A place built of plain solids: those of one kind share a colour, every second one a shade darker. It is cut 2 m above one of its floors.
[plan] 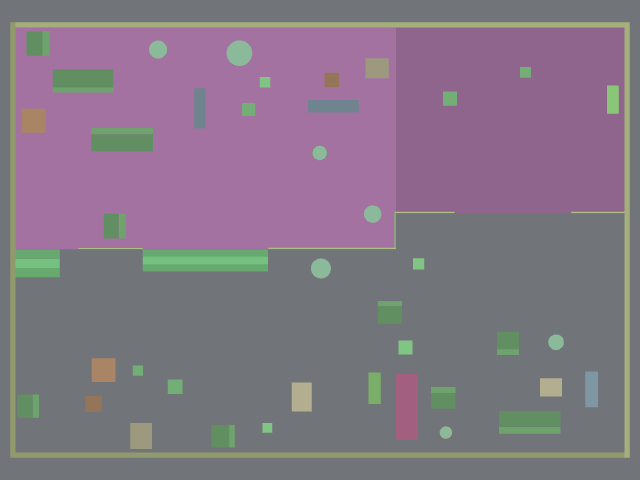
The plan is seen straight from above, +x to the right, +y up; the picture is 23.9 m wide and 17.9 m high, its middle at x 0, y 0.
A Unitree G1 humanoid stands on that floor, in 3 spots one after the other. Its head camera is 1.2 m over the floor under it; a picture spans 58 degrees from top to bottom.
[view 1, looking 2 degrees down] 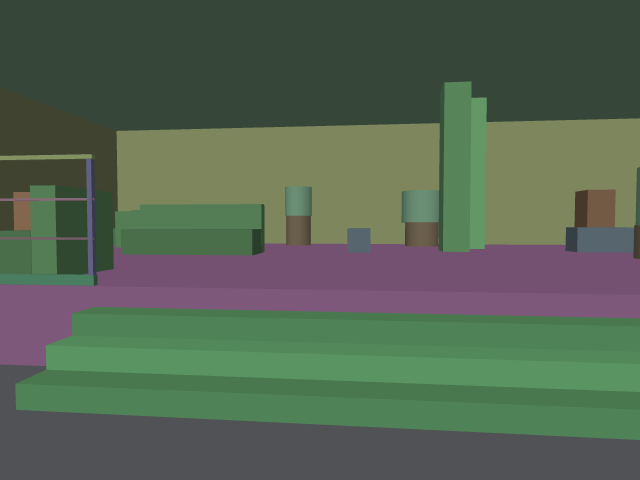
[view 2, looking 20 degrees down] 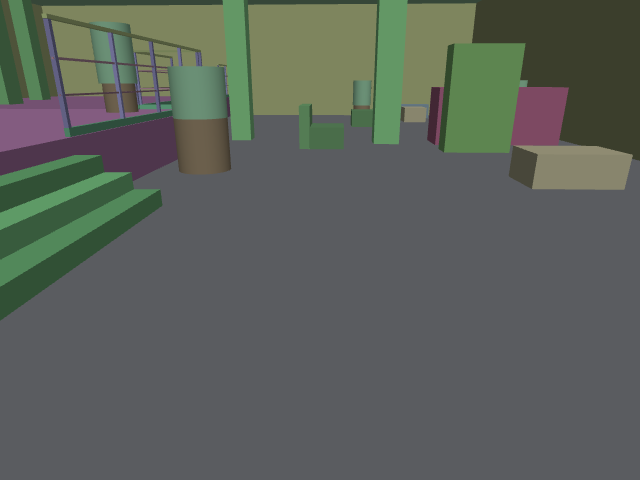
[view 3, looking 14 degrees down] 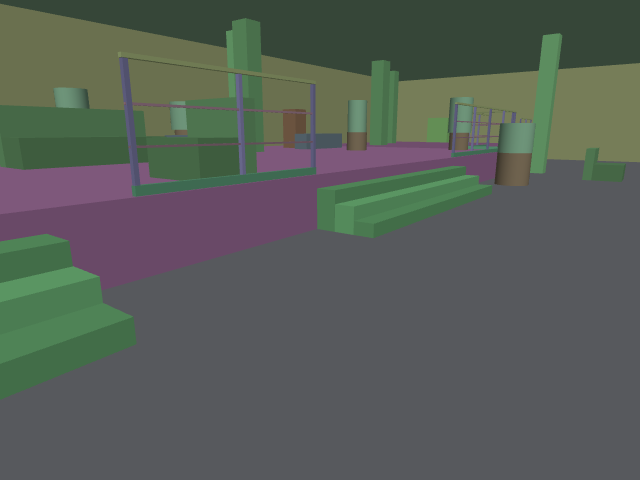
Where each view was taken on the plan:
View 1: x -4.36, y -3.73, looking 96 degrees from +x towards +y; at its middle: wall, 11.72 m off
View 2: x -6.22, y -2.96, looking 2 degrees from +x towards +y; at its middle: ground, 3.51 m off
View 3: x -10.90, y -3.63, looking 37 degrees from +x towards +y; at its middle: ground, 4.96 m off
